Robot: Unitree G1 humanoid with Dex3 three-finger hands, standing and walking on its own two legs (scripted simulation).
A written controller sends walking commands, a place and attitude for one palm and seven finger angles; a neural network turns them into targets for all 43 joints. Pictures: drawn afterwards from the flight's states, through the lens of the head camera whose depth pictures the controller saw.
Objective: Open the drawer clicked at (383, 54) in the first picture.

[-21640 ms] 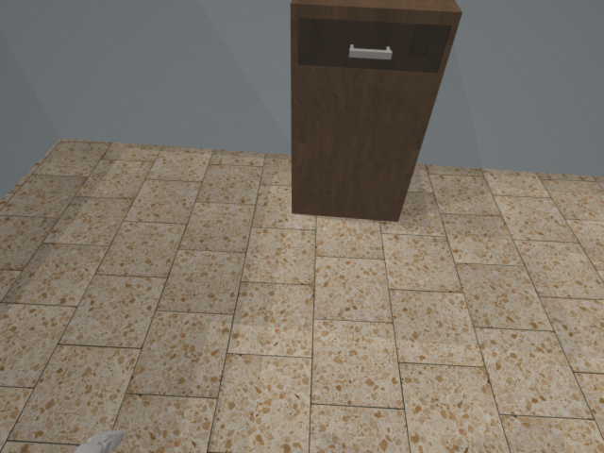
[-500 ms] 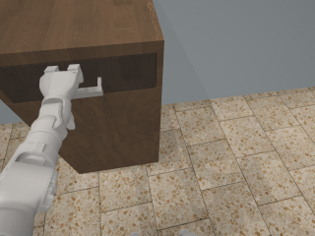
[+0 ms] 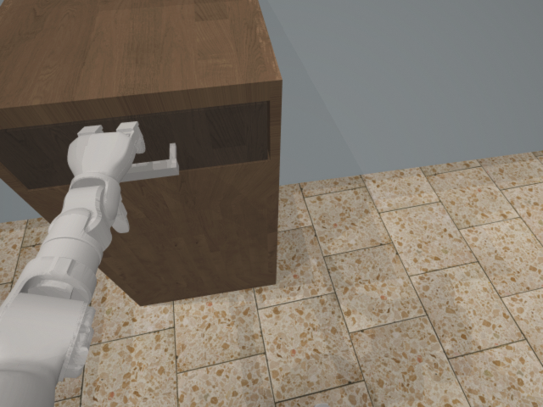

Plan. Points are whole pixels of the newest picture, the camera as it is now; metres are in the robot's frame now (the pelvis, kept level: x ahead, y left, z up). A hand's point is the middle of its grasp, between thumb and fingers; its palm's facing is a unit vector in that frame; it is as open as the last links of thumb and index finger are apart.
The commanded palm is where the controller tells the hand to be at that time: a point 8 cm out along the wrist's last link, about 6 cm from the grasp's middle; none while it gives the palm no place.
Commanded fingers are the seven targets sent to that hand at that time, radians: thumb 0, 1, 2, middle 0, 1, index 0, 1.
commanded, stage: lift the fingers back up to retry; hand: left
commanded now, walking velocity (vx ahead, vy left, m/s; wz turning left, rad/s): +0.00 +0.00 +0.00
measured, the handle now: (139, 162) +0.50 +0.23 +0.04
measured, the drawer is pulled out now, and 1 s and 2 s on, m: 0.00 0.00 0.00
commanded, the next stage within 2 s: re-aim the fingers above the handle in 0.40 s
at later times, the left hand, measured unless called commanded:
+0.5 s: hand (109, 158) +0.46 +0.24 +0.10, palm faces +0.00 -0.01 -1.00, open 13.6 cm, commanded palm +0.44 +0.24 +0.16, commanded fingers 0.00 -0.50 0.30 -0.30 -1.20 -0.30 -1.20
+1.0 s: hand (114, 160) +0.46 +0.23 +0.10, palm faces +0.00 -0.02 -1.00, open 13.8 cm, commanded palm +0.44 +0.24 +0.16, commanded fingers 0.00 -0.50 0.30 -0.30 -1.20 -0.30 -1.20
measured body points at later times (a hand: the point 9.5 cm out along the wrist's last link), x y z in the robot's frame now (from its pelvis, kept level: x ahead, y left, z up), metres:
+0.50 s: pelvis +0.03 -0.01 +0.01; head +0.08 -0.03 +0.46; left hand +0.45 +0.24 +0.15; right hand +0.15 -0.26 -0.12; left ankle -0.01 +0.08 -0.71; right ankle +0.01 -0.11 -0.71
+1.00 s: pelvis +0.03 -0.01 +0.01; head +0.08 -0.03 +0.46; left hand +0.45 +0.23 +0.15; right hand +0.12 -0.27 -0.12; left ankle -0.01 +0.08 -0.71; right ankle +0.01 -0.11 -0.71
